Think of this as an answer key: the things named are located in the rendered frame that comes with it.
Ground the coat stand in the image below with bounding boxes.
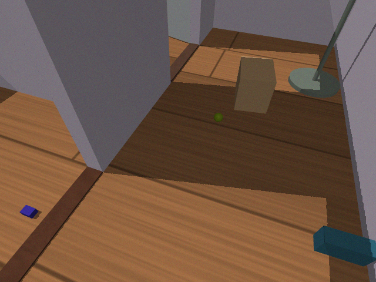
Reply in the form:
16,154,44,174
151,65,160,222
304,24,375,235
288,0,356,98

